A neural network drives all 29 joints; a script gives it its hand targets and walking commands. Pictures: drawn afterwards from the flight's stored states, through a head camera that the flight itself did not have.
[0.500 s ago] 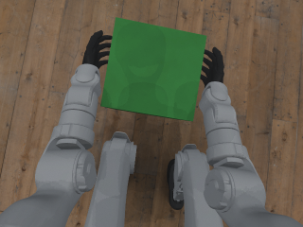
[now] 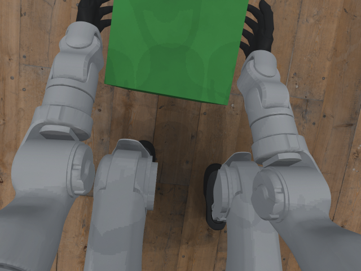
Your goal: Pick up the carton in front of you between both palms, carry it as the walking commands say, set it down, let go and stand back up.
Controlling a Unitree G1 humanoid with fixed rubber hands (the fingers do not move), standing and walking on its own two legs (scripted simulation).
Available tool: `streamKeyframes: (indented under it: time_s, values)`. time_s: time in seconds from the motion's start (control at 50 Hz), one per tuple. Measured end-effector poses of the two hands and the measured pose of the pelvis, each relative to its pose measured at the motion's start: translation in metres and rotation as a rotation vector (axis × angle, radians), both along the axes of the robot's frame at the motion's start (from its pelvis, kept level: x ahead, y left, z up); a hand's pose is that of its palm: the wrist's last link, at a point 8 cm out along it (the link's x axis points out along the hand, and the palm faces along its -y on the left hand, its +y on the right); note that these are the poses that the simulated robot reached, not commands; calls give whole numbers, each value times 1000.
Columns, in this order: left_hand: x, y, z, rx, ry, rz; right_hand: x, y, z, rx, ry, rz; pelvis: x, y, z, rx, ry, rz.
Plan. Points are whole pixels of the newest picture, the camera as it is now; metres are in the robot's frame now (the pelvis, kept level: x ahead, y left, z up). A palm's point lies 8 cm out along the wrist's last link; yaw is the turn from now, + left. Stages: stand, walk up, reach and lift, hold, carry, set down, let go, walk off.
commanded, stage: set down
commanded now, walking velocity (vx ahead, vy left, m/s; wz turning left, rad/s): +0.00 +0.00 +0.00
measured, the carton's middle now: (173, 49) +0.51 +0.09 -0.24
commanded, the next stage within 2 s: none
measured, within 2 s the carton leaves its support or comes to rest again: rests again in 0.26 s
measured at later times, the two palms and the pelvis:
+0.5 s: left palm (92, 29) +0.50 +0.24 -0.17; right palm (255, 53) +0.51 -0.06 -0.17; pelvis -0.01 +0.00 -0.02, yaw +0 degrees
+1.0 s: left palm (91, 28) +0.50 +0.25 -0.18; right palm (256, 52) +0.52 -0.06 -0.17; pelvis -0.01 +0.00 -0.02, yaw +0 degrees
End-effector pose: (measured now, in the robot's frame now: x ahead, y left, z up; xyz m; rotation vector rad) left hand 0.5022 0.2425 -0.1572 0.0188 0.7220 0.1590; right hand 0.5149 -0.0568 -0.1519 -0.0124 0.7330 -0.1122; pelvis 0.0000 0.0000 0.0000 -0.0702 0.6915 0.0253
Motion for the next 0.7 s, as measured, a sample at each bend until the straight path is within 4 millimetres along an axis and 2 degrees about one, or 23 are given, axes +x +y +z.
streamKeyframes:
  time_s: [0.16, 0.38, 0.7]
  values:
    - [-1, -1, -1, 2, 23, 3, -2, -2, -4, 0, 22, 10, -2, -1, -7, 4, -13, -6]
    - [-6, 1, -16, 14, 56, -9, -2, -2, -16, 9, 33, 56, -10, -1, -15, 17, -41, -22]
    - [-3, 4, -15, -2, 70, -40, 1, -5, -17, 30, 24, 101, -10, -2, -17, 19, -55, -17]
